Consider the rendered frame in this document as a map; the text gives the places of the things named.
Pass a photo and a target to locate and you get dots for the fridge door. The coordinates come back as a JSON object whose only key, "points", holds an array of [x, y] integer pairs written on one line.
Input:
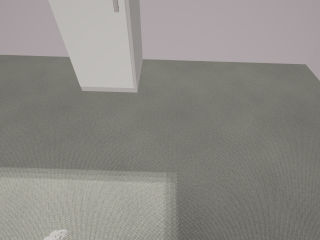
{"points": [[97, 41]]}

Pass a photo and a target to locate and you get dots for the left robot hand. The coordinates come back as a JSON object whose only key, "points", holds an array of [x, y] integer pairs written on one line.
{"points": [[57, 235]]}

